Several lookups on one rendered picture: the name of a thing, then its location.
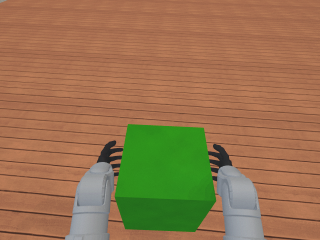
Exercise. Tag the robot left forearm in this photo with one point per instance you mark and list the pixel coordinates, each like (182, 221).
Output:
(92, 204)

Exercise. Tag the carton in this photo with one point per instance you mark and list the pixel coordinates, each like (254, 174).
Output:
(165, 180)

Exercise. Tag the right robot hand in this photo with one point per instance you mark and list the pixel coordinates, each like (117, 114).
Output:
(223, 159)

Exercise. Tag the left robot hand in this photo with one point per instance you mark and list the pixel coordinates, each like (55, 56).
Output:
(105, 155)

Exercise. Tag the robot right forearm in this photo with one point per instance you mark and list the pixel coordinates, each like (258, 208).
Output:
(240, 205)

